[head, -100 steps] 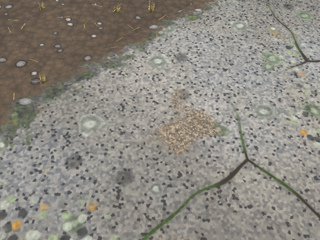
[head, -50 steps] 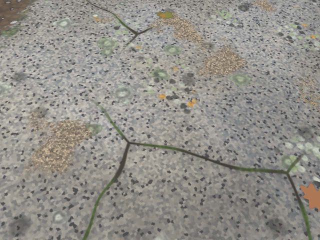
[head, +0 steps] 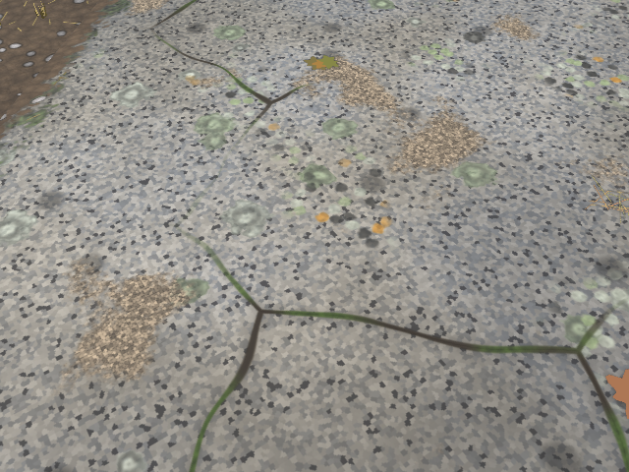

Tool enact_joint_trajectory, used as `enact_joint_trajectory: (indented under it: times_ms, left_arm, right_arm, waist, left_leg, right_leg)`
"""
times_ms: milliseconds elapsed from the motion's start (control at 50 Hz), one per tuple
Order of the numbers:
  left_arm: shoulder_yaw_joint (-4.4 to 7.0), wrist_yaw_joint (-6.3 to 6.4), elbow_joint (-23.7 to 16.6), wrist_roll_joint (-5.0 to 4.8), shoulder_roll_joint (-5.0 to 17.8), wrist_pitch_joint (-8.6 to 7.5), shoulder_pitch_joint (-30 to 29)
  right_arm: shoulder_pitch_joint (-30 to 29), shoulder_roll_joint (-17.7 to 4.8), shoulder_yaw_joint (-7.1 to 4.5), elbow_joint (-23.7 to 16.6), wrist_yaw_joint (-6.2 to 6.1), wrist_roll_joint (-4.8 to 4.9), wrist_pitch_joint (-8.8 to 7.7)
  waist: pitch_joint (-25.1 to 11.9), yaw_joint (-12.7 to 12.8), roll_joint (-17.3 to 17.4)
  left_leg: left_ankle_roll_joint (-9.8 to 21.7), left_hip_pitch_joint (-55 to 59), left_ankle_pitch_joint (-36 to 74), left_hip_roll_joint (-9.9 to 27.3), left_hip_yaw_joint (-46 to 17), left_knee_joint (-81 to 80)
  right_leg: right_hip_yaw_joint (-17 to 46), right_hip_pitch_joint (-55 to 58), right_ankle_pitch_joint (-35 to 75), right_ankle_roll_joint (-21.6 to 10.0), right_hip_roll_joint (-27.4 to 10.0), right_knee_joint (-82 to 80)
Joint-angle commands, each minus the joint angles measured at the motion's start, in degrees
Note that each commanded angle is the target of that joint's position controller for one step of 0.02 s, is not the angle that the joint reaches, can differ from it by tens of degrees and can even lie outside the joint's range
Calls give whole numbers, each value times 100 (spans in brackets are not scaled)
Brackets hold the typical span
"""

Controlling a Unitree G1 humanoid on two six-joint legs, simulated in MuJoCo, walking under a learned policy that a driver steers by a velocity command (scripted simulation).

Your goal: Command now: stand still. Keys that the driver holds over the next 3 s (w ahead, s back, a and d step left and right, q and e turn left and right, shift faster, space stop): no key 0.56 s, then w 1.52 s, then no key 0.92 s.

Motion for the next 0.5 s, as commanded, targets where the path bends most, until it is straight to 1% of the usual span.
enact_joint_trajectory:
  times_ms: [20, 240, 500]
  left_arm:
    - [80, 23, -29, 0, 535, -33, 284]
    - [66, 41, 151, 3, 356, -32, 449]
    - [66, 53, 251, 5, 206, -33, 613]
  right_arm:
    - [293, -497, -65, -10, -26, 1, -28]
    - [434, -352, -33, 160, -57, 0, -33]
    - [599, -225, -22, 250, -79, -1, -41]
  waist:
    - [157, -7, -25]
    - [208, 5, -20]
    - [265, 9, -29]
  left_leg:
    - [180, 169, 698, 444, -429, -210]
    - [195, 101, 674, 434, -437, -185]
    - [212, 49, 634, 422, -449, -171]
  right_leg:
    - [602, -457, 1035, -102, -742, -397]
    - [560, -455, 1019, -88, -734, -353]
    - [532, -485, 957, -73, -733, -322]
